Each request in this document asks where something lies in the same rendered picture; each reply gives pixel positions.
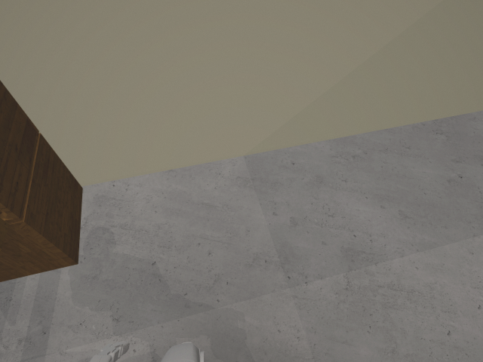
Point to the left robot hand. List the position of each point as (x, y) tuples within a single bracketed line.
[(111, 352)]

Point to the robot left thigh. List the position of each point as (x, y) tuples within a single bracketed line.
[(186, 352)]

